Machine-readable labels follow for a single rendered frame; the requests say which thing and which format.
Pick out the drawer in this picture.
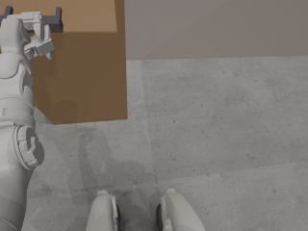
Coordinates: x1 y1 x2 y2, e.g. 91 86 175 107
0 0 116 32

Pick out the robot right shin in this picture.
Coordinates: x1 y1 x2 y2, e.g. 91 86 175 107
161 189 176 231

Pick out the left robot hand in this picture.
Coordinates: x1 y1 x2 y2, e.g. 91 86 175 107
0 12 55 64

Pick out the left robot upper arm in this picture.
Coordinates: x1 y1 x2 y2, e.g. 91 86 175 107
0 125 44 231

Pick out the robot right thigh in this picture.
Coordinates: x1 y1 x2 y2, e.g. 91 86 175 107
160 192 206 231

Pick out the cabinet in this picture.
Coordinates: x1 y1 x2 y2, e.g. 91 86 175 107
0 0 128 125

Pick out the handle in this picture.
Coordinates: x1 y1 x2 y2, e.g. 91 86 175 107
0 6 64 33

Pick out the left robot forearm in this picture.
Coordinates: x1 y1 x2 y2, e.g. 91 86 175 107
0 52 36 132

